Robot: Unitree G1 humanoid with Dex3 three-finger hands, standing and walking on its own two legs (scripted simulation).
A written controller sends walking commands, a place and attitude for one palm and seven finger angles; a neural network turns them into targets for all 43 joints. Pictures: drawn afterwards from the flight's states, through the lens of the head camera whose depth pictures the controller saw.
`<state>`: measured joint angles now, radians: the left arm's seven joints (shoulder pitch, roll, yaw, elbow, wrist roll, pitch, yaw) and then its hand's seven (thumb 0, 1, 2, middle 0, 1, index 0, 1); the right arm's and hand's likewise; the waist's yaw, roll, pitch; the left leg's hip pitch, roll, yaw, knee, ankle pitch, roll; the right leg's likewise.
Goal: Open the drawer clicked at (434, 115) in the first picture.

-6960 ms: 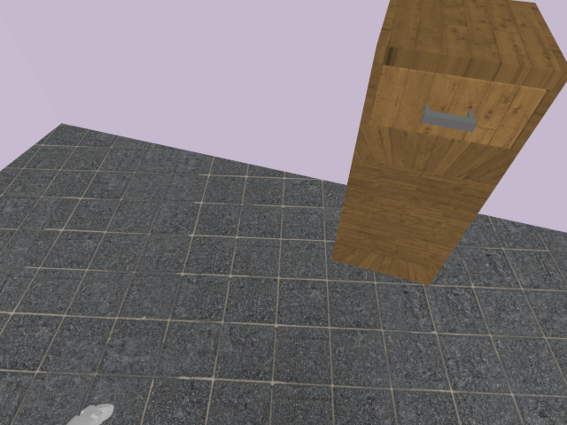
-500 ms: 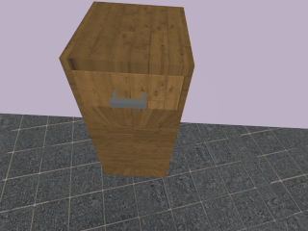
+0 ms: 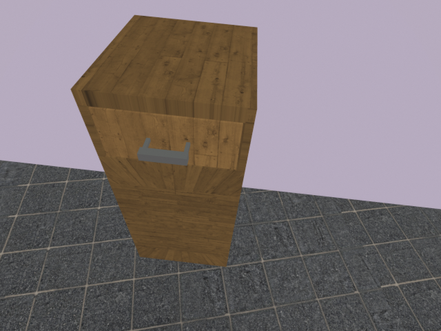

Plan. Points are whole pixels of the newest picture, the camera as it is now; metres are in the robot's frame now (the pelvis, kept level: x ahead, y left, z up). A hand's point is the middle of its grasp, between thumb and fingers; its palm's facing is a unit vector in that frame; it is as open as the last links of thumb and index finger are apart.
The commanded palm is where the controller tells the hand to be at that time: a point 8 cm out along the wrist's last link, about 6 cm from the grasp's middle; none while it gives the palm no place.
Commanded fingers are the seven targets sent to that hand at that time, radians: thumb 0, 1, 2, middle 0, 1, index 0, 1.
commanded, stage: come to a stop and stand still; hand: left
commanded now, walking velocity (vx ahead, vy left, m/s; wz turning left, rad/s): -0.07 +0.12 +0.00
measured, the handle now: (165, 150) +0.50 +0.18 +0.00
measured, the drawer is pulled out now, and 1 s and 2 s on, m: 0.00 0.00 0.00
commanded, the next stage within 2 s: look again from close up in 1.22 s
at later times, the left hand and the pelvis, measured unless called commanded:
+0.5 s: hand out of the picture +0.03 +0.20 -0.17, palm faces +0.01 -0.97 -0.23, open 7.4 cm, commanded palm none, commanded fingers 0.00 0.90 0.90 -0.20 -0.30 -0.20 -0.30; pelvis -0.01 +0.02 +0.00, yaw -1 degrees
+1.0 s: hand out of the picture -0.01 +0.19 -0.18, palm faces +0.01 -0.99 -0.14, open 7.3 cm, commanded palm none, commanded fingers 0.00 0.90 0.90 -0.20 -0.30 -0.20 -0.30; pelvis +0.01 +0.04 +0.00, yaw -1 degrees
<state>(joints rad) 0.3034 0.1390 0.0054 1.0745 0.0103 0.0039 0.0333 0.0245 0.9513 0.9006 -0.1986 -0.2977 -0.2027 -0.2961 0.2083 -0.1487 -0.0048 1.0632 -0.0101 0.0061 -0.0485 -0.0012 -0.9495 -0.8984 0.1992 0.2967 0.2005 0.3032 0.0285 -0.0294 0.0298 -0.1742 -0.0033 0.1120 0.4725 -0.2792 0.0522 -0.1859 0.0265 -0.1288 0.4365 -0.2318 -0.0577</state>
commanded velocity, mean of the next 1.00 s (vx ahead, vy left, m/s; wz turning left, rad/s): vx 0.00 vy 0.01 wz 0.00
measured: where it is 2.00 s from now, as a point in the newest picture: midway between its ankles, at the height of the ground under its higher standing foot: outside the picture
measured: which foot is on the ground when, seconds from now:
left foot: down 0.00-1.00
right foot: down 0.00-1.00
